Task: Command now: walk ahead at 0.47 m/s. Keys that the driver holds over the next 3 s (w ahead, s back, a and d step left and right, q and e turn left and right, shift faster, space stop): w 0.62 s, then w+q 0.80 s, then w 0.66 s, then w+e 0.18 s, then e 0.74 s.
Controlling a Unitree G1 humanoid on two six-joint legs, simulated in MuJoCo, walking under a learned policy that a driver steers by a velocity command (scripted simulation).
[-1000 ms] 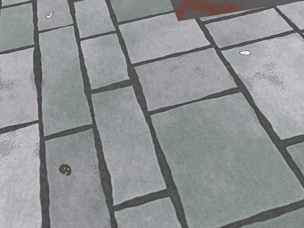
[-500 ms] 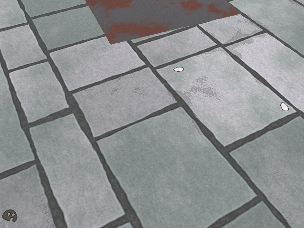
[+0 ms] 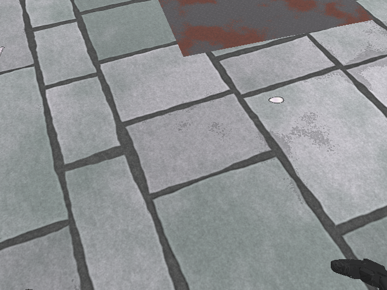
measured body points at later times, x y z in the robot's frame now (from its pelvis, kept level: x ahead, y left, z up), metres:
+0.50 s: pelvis +0.28 +0.01 +0.02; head +0.31 +0.00 +0.46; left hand +0.51 +0.23 -0.07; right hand +0.28 -0.28 -0.11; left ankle +0.14 +0.11 -0.72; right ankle +0.46 -0.13 -0.70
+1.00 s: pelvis +0.56 -0.01 +0.02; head +0.59 +0.00 +0.47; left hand +0.56 +0.28 -0.11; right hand +0.78 -0.22 -0.08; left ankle +0.72 +0.16 -0.68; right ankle +0.46 -0.12 -0.72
